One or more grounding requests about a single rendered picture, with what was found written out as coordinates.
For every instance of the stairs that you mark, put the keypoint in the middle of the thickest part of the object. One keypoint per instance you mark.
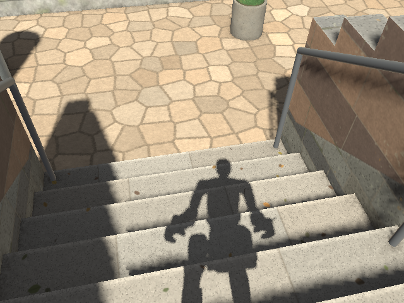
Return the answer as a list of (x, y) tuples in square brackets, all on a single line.
[(243, 223)]

